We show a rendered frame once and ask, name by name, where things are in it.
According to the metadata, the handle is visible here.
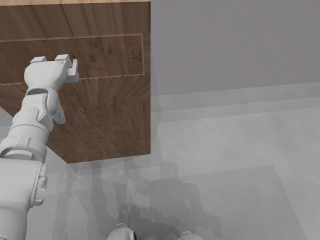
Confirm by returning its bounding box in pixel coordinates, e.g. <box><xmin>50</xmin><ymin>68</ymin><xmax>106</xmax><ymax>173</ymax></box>
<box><xmin>65</xmin><ymin>59</ymin><xmax>79</xmax><ymax>83</ymax></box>

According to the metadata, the cabinet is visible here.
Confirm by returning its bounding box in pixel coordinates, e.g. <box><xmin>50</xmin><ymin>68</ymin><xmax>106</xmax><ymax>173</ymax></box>
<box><xmin>0</xmin><ymin>0</ymin><xmax>151</xmax><ymax>164</ymax></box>

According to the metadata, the robot left forearm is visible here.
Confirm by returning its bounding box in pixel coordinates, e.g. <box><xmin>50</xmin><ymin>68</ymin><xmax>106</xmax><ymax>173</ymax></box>
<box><xmin>0</xmin><ymin>85</ymin><xmax>59</xmax><ymax>164</ymax></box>

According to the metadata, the left robot thigh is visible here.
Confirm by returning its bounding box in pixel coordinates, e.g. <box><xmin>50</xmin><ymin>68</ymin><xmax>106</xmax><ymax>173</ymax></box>
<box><xmin>106</xmin><ymin>227</ymin><xmax>135</xmax><ymax>240</ymax></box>

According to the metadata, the robot left upper arm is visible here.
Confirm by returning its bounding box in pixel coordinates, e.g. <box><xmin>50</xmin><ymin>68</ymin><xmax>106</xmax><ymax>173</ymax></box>
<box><xmin>0</xmin><ymin>158</ymin><xmax>48</xmax><ymax>240</ymax></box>

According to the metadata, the left robot hand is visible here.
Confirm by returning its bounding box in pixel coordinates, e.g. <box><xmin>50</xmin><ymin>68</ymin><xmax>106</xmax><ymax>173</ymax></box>
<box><xmin>24</xmin><ymin>54</ymin><xmax>73</xmax><ymax>124</ymax></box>

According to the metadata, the drawer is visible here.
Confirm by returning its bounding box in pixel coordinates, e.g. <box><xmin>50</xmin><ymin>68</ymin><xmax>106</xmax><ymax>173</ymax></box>
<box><xmin>0</xmin><ymin>33</ymin><xmax>143</xmax><ymax>84</ymax></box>

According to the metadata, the robot left shin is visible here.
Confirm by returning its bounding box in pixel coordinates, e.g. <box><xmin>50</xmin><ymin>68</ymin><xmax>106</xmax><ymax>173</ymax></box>
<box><xmin>115</xmin><ymin>223</ymin><xmax>129</xmax><ymax>229</ymax></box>

